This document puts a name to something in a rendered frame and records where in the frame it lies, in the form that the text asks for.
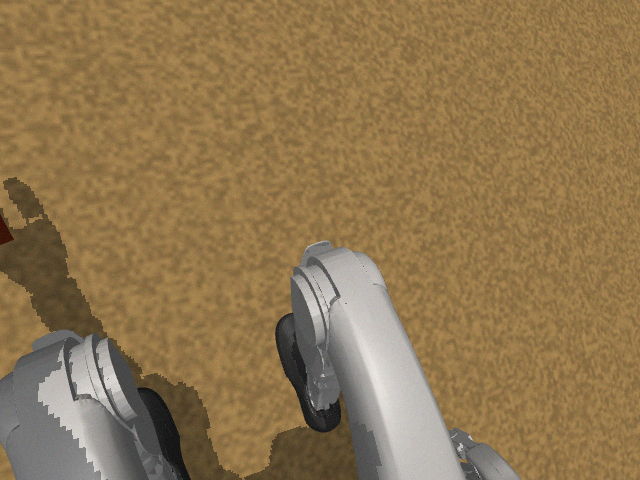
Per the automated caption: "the right robot foot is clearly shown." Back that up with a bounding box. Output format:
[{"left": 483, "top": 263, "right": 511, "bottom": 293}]
[{"left": 275, "top": 313, "right": 341, "bottom": 433}]

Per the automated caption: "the right robot hand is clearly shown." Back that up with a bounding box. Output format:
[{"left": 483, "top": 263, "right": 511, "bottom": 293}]
[{"left": 448, "top": 427, "right": 522, "bottom": 480}]

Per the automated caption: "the left robot foot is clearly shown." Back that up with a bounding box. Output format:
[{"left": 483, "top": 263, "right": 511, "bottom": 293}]
[{"left": 137, "top": 387, "right": 191, "bottom": 480}]

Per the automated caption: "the small box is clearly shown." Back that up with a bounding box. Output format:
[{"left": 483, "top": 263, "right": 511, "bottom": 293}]
[{"left": 0, "top": 215, "right": 14, "bottom": 245}]

